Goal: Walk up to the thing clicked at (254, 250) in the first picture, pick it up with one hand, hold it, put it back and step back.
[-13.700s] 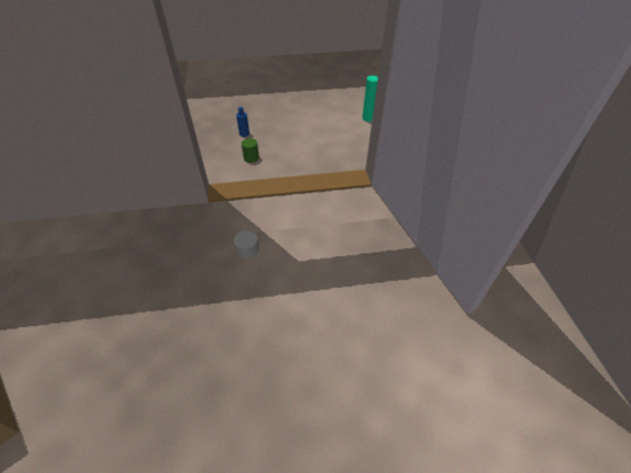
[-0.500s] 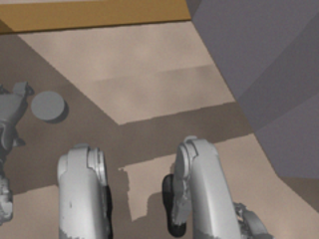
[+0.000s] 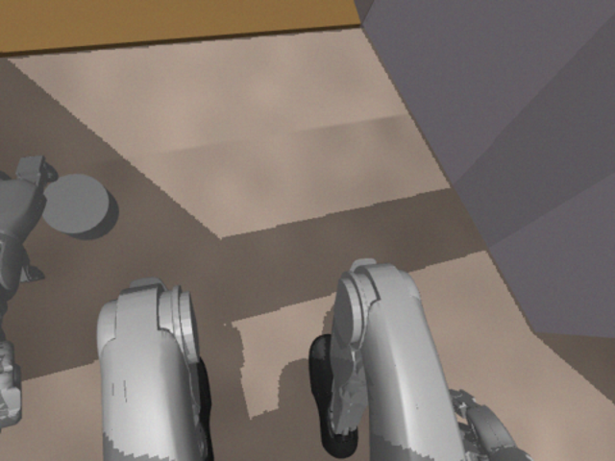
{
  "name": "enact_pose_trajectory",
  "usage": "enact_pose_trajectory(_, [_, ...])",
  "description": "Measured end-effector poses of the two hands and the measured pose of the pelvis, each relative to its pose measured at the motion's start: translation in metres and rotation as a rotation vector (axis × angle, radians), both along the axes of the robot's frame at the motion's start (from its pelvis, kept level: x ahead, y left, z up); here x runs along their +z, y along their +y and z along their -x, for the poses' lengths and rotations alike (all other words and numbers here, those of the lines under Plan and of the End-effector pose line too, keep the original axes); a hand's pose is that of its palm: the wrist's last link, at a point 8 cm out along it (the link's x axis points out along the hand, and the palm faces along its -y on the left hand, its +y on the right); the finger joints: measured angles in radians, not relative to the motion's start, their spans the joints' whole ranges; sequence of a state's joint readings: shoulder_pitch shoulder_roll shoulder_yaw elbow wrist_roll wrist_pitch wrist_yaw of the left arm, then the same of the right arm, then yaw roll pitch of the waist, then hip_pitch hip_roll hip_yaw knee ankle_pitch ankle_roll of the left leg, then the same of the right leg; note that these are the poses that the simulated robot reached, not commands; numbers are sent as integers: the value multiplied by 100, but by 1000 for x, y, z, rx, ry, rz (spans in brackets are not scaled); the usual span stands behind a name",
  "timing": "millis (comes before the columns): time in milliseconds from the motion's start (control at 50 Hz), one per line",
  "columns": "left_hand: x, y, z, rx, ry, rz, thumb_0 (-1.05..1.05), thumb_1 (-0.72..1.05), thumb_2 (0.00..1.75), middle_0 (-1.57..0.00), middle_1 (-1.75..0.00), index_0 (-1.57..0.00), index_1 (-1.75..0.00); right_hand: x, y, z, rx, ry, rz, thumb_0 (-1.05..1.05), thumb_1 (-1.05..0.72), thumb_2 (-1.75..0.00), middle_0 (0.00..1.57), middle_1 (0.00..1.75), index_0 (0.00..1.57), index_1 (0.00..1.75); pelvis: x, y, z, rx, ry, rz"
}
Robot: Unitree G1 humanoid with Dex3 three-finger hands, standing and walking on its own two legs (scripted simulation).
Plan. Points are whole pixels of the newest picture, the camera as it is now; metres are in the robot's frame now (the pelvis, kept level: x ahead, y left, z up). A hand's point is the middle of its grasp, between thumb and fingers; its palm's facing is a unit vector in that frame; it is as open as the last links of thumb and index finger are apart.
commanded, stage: rise first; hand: left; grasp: from above
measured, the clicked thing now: (82, 208) +0.45 +0.32 -0.29
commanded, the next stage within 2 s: approach in 0.08 s
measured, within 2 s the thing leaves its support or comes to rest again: neither
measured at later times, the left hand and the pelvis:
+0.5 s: hand (67, 195) +0.45 +0.30 -0.19, palm faces -0.42 -0.07 -0.91, open 14.1 cm; pelvis +0.00 +0.00 -0.01, yaw -1 degrees
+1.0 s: hand (44, 238) +0.39 +0.33 -0.21, palm faces -0.59 -0.15 -0.80, open 14.0 cm; pelvis -0.01 +0.00 -0.01, yaw -1 degrees
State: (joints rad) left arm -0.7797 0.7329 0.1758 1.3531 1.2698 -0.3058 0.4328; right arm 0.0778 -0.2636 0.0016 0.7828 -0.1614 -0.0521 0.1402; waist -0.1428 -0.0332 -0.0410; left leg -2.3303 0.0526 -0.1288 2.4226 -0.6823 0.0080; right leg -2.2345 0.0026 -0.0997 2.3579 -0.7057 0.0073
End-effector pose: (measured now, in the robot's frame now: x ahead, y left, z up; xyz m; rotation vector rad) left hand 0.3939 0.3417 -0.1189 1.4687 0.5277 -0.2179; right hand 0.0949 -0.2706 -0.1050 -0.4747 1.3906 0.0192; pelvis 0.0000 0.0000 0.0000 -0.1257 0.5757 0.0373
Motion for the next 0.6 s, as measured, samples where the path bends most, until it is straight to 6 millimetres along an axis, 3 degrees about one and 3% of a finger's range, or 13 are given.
enact_pose_trajectory(320, [-10,-3,-11,-24,-1,-3,0,-53,101,-8,-104,-8,-104,0,1,9,15,15,19,0,-91,-90,20,30,20,30,-8,1,1,-4,-10,8])
enact_pose_trajectory(400, [-13,-13,-27,-57,-12,-8,0,-53,100,-8,-104,-8,-104,3,1,15,16,19,30,0,-91,-90,20,30,20,30,-10,2,1,-5,-9,12])
enact_pose_trajectory(600, [-12,-60,-85,-84,-95,-2,0,-52,98,-8,-107,-8,-106,13,2,45,-37,40,50,0,-91,-90,20,30,20,30,-12,3,-1,-16,2,25])
